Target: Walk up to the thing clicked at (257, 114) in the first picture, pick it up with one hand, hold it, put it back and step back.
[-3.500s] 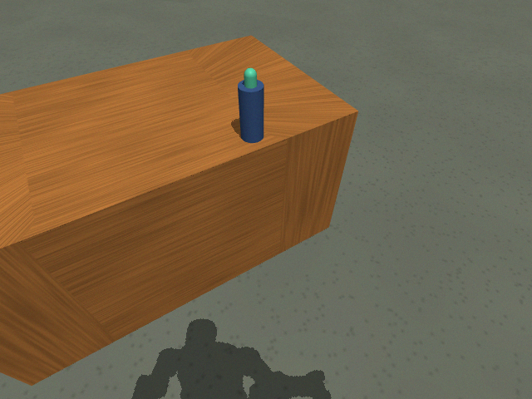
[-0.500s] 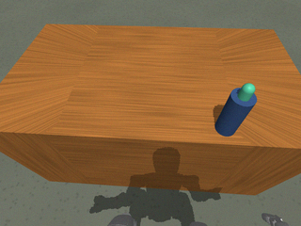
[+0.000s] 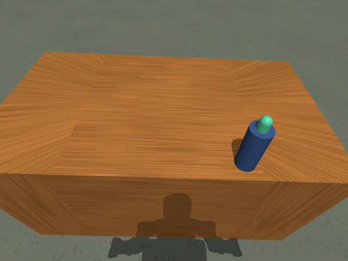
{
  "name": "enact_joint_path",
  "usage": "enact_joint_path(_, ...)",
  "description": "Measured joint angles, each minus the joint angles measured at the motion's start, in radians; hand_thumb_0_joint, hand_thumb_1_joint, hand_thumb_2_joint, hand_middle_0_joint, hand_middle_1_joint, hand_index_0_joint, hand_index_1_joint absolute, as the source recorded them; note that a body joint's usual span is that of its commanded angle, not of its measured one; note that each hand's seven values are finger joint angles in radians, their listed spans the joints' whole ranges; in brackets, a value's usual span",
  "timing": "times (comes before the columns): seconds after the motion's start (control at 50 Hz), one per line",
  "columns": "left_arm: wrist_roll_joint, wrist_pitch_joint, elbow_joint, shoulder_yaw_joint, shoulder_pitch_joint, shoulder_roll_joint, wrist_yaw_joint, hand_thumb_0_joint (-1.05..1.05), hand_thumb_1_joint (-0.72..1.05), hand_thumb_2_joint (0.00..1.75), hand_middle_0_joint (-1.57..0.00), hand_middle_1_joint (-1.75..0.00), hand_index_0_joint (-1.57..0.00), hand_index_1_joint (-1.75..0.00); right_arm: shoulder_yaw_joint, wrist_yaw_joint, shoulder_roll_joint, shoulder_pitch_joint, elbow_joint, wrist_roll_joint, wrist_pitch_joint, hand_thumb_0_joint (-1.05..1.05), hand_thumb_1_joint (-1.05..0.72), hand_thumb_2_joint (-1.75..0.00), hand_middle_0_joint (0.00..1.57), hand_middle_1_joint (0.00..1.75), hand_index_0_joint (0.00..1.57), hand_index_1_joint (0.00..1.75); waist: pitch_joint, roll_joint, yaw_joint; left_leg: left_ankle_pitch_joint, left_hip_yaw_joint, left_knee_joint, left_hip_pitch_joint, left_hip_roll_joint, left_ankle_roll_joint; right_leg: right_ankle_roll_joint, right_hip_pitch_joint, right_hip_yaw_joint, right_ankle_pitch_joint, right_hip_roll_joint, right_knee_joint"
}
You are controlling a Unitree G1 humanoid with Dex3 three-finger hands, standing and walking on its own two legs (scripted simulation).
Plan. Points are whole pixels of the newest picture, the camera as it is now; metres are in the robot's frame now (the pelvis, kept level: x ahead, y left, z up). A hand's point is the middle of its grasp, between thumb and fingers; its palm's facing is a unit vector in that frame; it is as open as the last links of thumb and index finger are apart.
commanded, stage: walk up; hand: right
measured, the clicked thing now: (255, 142) +0.44 -0.23 +0.00
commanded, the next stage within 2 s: stand in 1.08 s
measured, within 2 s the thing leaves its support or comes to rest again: neither
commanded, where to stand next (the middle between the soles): +0.07 -0.01 m, yaw -2 degrees
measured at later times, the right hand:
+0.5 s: hand out of the picture +0.11 -0.26 -0.13, palm faces -0.03 +0.94 -0.35, open 7.4 cm
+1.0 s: hand out of the picture +0.10 -0.25 -0.13, palm faces -0.02 +0.93 -0.36, open 7.4 cm
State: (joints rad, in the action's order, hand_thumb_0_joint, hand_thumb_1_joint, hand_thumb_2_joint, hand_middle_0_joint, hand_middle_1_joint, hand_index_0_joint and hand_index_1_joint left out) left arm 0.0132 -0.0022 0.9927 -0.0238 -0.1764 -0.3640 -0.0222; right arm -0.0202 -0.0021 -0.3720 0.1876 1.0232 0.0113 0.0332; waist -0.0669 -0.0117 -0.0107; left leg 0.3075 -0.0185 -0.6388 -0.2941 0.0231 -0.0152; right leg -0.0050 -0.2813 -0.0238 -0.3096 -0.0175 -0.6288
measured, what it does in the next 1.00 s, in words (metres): stands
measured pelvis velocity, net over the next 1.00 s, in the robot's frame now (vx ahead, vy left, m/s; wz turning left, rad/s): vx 0.02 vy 0.00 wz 0.00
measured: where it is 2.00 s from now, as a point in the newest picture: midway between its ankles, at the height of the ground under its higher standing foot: outside the picture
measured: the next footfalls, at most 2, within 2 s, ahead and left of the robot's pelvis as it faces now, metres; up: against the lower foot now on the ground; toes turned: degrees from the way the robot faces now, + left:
none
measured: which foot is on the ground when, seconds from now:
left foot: down 0.00-1.00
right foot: down 0.00-1.00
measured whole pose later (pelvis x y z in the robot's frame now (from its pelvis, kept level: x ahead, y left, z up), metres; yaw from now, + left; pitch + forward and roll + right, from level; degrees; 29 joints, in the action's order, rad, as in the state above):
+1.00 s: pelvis +0.02 +0.00 +0.02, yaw +0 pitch -2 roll +0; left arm 0.01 -0.02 1.15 -0.03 -0.09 -0.34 -0.02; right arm -0.01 0.00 -0.34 0.10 1.15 0.01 0.03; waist -0.05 -0.01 -0.01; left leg 0.18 -0.01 -0.35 -0.13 0.02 -0.02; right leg -0.01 -0.12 -0.02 -0.18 -0.02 -0.34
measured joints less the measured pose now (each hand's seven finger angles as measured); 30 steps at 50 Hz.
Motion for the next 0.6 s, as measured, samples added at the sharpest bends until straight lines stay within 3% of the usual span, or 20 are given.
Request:
enact_joint_path(0.24,-0.015,-0.001,0.060,0.014,0.099,0.000,0.002,0.01,0.91,0.90,-0.20,-0.30,-0.21,-0.30,0.015,0.005,0.002,-0.066,0.059,-0.006,0.003,0.01,-0.90,-0.90,0.21,0.30,0.21,0.30,0.005,0.005,0.015,-0.054,0.001,0.129,0.077,0.003,-0.009,0.005,0.073,-0.002,0.050,0.004,0.121)
enact_joint_path(0.6,-0.012,-0.009,0.137,0.004,0.109,0.014,-0.001,0.01,0.91,0.90,-0.20,-0.30,-0.20,-0.29,0.022,0.000,0.021,-0.101,0.106,0.001,0.002,0.01,-0.90,-0.90,0.21,0.30,0.21,0.30,0.015,0.008,0.000,-0.117,0.006,0.260,0.149,0.002,-0.009,0.000,0.142,0.001,0.111,0.003,0.249)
